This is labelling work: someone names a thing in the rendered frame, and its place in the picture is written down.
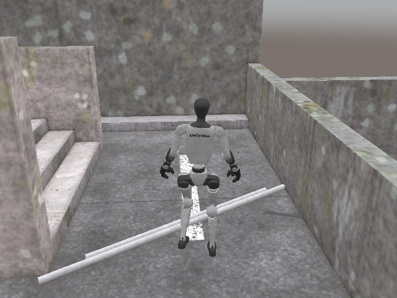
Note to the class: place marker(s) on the stairs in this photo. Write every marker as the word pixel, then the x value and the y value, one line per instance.
pixel 65 169

